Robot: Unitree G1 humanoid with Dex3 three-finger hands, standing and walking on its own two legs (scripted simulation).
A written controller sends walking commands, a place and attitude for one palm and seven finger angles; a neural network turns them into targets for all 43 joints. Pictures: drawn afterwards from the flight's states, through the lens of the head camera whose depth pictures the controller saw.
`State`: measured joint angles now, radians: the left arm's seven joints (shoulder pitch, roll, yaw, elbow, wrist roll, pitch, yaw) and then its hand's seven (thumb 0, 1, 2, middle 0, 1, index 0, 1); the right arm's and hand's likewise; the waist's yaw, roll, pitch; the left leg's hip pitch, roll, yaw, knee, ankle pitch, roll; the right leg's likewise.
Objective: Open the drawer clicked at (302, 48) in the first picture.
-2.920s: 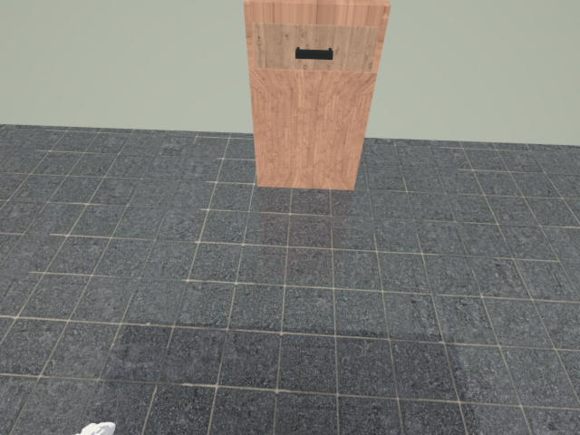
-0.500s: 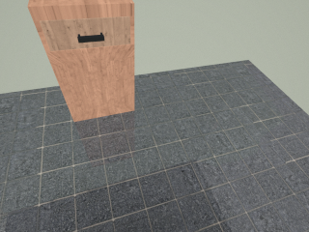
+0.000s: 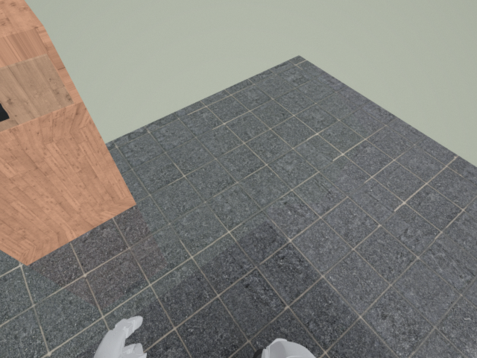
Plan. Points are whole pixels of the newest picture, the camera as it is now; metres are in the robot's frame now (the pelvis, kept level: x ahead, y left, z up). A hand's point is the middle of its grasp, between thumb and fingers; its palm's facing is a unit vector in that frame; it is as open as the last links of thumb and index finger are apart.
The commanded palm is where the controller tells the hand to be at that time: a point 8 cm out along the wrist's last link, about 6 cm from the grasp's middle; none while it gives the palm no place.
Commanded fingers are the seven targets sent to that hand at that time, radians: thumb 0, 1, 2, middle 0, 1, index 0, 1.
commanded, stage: walk to a spot facing it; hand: left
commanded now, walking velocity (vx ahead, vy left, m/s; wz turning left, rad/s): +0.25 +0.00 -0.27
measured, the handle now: out of the picture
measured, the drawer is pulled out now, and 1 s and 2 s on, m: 0.00 0.00 0.00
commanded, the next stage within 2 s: turn to face it in 0.02 s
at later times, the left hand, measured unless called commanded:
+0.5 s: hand (115, 339) +0.18 +0.24 -0.17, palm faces +0.12 -0.98 -0.17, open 7.4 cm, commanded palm none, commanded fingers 0.00 0.90 0.90 -0.20 -0.30 -0.20 -0.30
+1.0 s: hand (124, 324) +0.19 +0.21 -0.12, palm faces +0.36 -0.89 -0.29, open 7.4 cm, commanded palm none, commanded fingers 0.00 0.90 0.90 -0.20 -0.30 -0.20 -0.30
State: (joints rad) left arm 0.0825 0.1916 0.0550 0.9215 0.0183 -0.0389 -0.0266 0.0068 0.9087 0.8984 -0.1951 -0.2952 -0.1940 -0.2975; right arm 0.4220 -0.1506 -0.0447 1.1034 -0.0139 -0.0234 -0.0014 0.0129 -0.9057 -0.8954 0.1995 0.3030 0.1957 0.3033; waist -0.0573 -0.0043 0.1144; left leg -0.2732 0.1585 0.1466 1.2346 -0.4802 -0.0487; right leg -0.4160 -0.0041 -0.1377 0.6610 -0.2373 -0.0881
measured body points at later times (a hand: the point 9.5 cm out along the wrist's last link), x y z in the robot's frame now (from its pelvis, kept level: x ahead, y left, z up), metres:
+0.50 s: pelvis +0.15 +0.05 +0.02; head +0.17 +0.08 +0.46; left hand +0.17 +0.29 -0.15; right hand +0.25 -0.17 -0.12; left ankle +0.21 +0.13 -0.72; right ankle +0.11 -0.09 -0.65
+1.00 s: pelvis +0.17 -0.01 +0.02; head +0.20 -0.02 +0.47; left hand +0.18 +0.26 -0.10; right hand +0.32 -0.24 -0.13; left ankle +0.13 +0.12 -0.63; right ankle +0.20 -0.12 -0.72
